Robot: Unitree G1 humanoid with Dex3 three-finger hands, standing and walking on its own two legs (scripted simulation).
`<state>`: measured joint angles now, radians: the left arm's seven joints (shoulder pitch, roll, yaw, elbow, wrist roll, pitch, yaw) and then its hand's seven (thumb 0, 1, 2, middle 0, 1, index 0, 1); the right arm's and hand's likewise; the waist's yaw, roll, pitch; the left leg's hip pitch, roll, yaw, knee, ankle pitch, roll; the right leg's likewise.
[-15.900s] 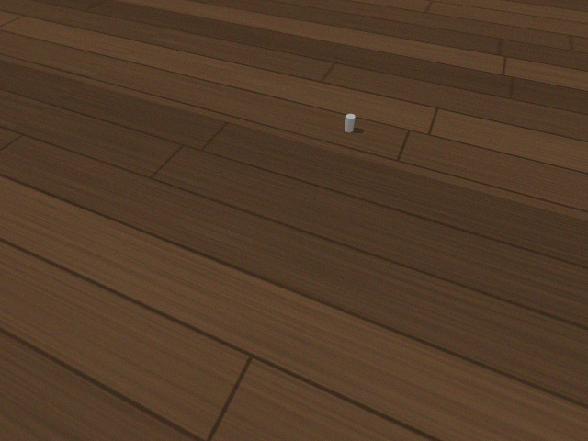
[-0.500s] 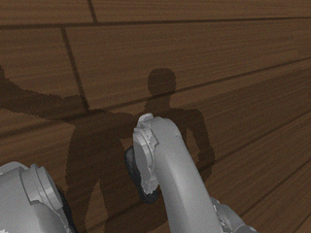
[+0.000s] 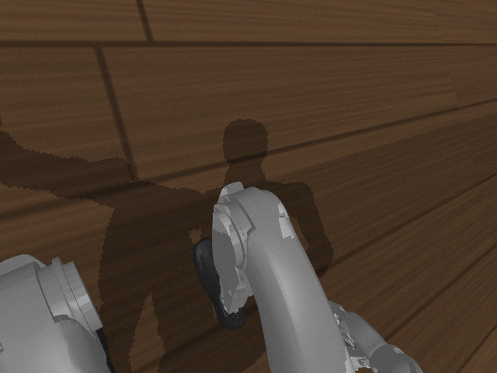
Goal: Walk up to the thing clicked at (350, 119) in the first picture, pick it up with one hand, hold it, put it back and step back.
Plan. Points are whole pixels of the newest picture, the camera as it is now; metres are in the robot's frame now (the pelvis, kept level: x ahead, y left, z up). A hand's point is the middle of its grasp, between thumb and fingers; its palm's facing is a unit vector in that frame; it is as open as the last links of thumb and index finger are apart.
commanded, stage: close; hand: left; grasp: from above
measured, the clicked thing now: out of the picture +0.50 +0.35 -0.26
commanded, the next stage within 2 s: settle in 1.48 s
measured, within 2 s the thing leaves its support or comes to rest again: leaves its support in 1.90 s
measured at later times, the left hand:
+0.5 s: hand out of the picture +0.48 +0.36 -0.23, palm faces -0.44 -0.14 -0.89, open 10.2 cm
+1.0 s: hand out of the picture +0.48 +0.36 -0.23, palm faces -0.42 -0.14 -0.90, open 8.1 cm
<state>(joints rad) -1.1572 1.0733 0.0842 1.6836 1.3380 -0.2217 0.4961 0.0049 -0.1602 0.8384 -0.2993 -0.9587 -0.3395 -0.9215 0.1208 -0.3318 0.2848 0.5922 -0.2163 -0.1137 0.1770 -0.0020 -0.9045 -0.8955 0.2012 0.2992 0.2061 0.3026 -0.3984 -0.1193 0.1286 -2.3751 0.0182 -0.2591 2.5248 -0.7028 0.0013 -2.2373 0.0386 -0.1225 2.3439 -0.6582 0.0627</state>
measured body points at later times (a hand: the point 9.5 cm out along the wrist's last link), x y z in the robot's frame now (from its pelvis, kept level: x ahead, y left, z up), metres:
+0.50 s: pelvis +0.00 +0.00 +0.00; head +0.29 +0.13 +0.32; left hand +0.50 +0.36 -0.18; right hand +0.05 -0.26 -0.05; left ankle +0.06 +0.13 -0.28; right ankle +0.12 -0.13 -0.27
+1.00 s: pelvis +0.00 +0.00 +0.00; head +0.28 +0.14 +0.32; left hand +0.49 +0.36 -0.17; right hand +0.06 -0.26 -0.05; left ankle +0.06 +0.13 -0.28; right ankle +0.12 -0.13 -0.27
